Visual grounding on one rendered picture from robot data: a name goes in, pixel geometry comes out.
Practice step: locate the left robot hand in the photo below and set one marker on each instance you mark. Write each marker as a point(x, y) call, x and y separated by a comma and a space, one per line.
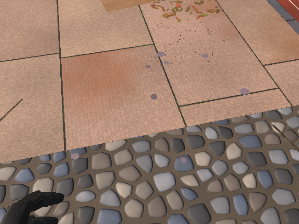
point(19, 212)

